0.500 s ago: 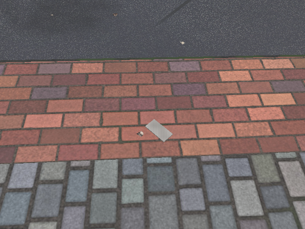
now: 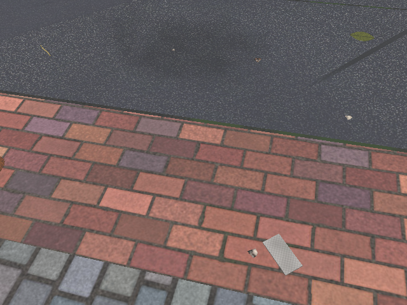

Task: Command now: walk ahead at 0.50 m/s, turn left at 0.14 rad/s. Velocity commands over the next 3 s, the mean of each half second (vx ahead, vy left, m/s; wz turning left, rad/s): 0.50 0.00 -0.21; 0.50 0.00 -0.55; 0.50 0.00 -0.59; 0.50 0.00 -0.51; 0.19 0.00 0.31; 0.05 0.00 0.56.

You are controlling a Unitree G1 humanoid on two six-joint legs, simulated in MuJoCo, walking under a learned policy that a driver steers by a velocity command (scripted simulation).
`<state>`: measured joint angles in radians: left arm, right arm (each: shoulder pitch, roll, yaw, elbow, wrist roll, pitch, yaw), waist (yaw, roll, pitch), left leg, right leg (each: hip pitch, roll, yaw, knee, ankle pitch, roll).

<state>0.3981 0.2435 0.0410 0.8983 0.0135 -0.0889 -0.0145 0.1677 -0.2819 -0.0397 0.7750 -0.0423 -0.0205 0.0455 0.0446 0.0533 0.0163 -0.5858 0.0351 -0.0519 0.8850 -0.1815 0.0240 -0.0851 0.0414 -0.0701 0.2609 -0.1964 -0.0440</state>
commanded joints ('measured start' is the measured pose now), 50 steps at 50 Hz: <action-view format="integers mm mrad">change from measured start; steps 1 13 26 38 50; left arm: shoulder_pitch -16 10 -294 6 -25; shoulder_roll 127 121 18 310 174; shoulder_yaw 25 30 12 105 64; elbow -39 -27 -119 -90 -68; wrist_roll -5 -7 17 14 -14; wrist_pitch -14 30 80 74 34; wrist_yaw -2 10 -51 -5 8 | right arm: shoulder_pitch -106 146 197 215 -64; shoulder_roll -14 -113 -49 -58 -48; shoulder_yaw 14 -25 -18 -26 -17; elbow -84 -5 93 11 -67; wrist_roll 5 11 24 32 -2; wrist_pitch -16 -43 -89 -52 -4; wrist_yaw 9 -48 -60 -50 -32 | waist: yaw -11 -104 -60 54 -16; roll -147 36 17 -268 -92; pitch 37 -75 75 -309 29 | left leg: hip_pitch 23 654 521 -77 -84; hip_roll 21 337 194 -73 77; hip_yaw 76 -356 198 155 50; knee -166 -652 -749 584 16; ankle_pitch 96 -193 307 -385 59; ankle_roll -13 171 110 -36 -92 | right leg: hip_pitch -43 -560 -586 413 -50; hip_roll -220 -82 -127 -401 -140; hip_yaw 126 136 32 841 347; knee -132 909 566 47 -66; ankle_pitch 253 -203 198 -86 290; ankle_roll -131 -49 8 -415 -214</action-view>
